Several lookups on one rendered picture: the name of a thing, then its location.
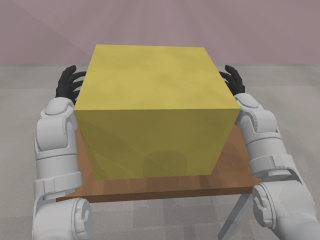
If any robot left hand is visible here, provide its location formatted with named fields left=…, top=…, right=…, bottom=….
left=55, top=65, right=87, bottom=106

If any carton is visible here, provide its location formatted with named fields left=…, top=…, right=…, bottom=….
left=73, top=44, right=241, bottom=181

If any robot right upper arm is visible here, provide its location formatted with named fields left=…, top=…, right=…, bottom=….
left=252, top=180, right=320, bottom=240

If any robot left upper arm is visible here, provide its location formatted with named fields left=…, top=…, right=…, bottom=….
left=33, top=197, right=95, bottom=240

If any robot right hand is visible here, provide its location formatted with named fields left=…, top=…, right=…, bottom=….
left=219, top=65, right=245, bottom=96

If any left robot forearm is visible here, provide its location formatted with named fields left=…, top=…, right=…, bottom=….
left=31, top=97, right=83, bottom=240

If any table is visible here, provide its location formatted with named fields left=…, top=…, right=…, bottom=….
left=56, top=124, right=281, bottom=240

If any right robot forearm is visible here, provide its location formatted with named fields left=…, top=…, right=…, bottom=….
left=234, top=93, right=317, bottom=219

